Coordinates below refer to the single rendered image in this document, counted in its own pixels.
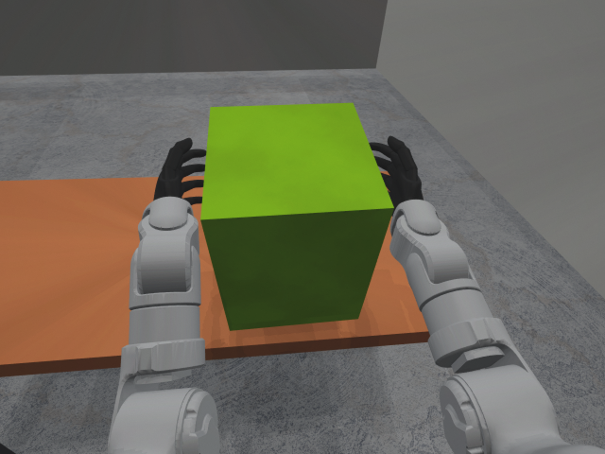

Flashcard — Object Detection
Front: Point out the robot right upper arm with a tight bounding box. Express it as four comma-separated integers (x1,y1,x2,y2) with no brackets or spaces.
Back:
440,364,605,454

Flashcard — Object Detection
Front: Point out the carton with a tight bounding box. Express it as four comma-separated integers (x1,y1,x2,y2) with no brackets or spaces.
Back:
200,103,394,331

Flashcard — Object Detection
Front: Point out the robot left forearm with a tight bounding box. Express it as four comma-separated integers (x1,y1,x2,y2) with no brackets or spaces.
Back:
108,197,205,454

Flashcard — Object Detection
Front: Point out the right robot hand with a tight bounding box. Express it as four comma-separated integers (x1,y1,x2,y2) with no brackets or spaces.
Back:
369,136,424,215

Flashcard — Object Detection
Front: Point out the robot left upper arm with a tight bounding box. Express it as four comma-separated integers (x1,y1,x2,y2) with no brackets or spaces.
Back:
109,387,220,454

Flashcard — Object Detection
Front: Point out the robot right forearm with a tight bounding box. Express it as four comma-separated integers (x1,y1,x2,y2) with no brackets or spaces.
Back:
389,200,560,434

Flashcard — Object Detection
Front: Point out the left robot hand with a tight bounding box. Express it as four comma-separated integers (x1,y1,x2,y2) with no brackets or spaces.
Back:
154,138,206,205

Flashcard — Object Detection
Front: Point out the table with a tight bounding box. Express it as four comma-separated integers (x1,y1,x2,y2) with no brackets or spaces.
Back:
0,171,430,454

